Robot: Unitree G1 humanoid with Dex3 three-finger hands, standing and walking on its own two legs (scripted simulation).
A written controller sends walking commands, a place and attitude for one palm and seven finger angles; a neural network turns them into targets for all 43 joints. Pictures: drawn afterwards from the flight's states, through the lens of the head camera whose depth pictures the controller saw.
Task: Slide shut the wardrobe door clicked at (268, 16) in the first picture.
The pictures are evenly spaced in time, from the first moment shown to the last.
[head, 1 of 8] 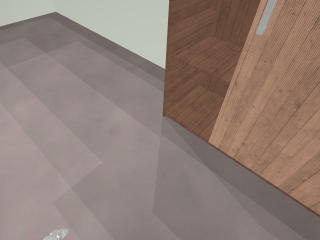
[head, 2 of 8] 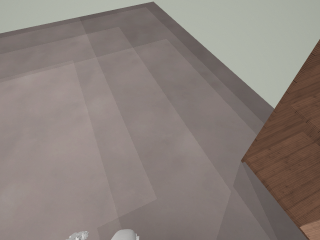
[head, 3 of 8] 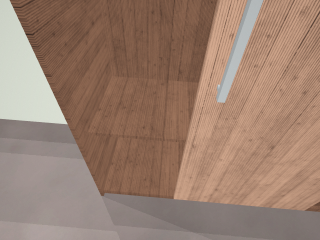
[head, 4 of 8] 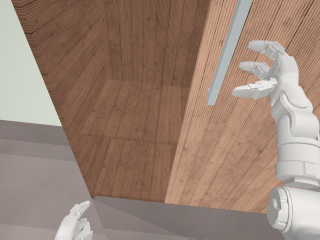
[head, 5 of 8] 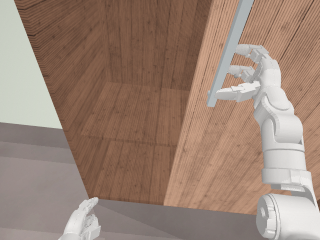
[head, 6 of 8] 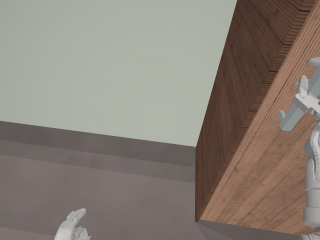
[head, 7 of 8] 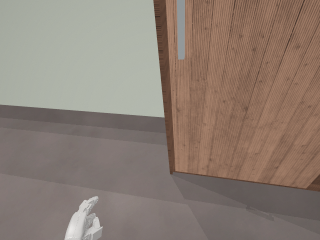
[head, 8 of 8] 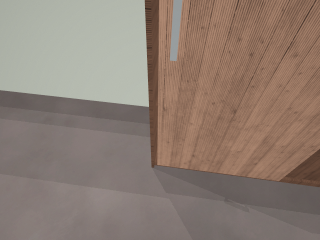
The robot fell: no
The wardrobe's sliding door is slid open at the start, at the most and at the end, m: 0.44 0.44 0.02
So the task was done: yes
